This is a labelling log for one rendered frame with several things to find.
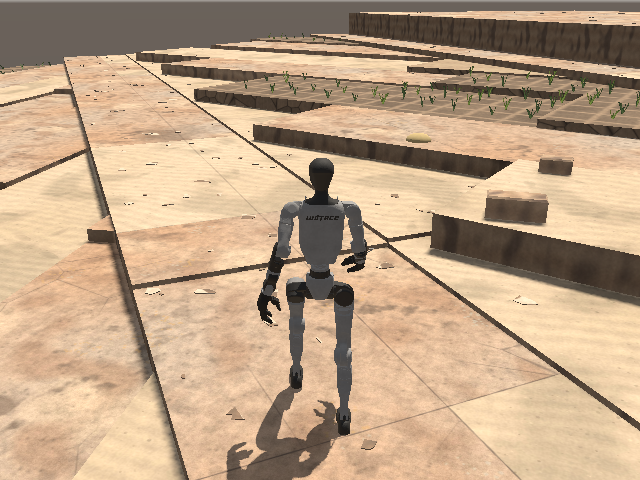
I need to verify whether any robot left upper arm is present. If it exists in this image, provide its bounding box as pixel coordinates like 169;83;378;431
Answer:
275;201;301;258

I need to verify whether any robot right upper arm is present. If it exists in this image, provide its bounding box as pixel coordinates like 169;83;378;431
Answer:
341;201;366;253

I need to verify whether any right robot foot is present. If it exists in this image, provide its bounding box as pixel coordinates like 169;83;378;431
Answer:
336;407;351;435

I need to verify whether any robot left hand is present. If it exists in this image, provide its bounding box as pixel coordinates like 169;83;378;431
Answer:
257;292;281;324

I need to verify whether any robot right hand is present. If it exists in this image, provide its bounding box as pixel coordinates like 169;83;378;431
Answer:
341;255;365;273

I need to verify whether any robot foot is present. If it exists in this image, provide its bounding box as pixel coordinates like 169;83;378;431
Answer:
336;407;351;435
290;365;303;389

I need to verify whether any robot right forearm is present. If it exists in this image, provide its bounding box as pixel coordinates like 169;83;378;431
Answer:
354;239;368;264

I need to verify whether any robot left forearm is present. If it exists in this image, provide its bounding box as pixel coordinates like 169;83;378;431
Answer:
261;242;284;296

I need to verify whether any left robot foot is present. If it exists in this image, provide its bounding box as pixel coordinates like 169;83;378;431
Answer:
290;365;303;389

